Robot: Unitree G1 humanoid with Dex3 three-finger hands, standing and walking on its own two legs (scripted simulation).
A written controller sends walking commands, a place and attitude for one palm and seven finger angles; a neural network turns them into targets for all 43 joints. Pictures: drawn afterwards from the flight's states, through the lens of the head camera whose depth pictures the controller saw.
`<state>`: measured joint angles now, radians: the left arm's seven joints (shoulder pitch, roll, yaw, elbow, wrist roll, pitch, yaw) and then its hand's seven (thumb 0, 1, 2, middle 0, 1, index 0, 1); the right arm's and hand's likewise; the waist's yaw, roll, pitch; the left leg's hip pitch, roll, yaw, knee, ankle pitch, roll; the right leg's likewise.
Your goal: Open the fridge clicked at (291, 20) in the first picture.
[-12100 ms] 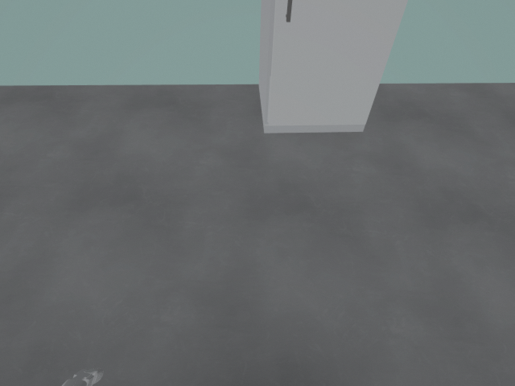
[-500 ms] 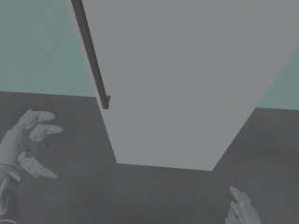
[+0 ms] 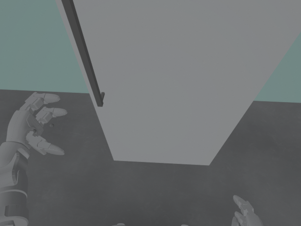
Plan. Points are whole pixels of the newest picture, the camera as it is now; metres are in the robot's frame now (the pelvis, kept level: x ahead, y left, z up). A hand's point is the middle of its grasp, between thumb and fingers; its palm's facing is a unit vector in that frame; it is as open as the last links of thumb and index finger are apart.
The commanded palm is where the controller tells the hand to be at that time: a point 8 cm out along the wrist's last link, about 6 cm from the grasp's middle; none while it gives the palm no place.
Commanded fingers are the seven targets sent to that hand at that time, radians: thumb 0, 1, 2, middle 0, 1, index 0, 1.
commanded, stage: move the hooked fingers beside the handle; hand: left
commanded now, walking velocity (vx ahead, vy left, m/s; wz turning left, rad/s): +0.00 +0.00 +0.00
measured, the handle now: (84, 42) +0.53 +0.20 +0.20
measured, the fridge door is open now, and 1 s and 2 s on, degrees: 0 0 0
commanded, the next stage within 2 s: feel for the door with the fingertips in 1.94 s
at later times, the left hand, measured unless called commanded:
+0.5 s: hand (64, 106) +0.40 +0.26 +0.09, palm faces -0.01 -1.00 -0.01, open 14.0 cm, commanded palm +0.37 +0.31 +0.09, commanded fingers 0.00 -0.50 0.30 -0.30 -1.20 -0.30 -1.20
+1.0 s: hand (72, 93) +0.45 +0.25 +0.09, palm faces -0.02 -1.00 -0.01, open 14.0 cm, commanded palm +0.44 +0.30 +0.08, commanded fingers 0.00 -0.50 0.30 -0.30 -1.20 -0.30 -1.20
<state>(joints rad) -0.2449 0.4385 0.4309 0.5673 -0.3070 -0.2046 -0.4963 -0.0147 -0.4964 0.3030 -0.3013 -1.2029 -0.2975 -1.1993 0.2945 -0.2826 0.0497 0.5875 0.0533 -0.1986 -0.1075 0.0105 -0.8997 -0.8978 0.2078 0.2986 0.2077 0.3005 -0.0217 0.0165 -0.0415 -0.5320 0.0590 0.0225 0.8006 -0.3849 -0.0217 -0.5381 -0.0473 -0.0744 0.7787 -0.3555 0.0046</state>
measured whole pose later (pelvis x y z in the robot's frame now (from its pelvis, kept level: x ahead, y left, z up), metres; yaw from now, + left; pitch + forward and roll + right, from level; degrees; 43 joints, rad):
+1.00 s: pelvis +0.00 +0.01 -0.01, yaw -1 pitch +14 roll -1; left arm -0.71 0.57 0.46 1.06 -0.18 -0.32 -0.46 -0.01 -0.50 0.30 -0.30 -1.20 -0.30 -1.20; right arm 0.36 -0.29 0.04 0.61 0.03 -0.01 -0.07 0.01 -0.90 -0.90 0.21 0.30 0.21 0.30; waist -0.10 0.00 -0.06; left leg -0.71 0.07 0.03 0.89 -0.42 -0.01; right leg -0.72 -0.03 -0.06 0.84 -0.37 0.01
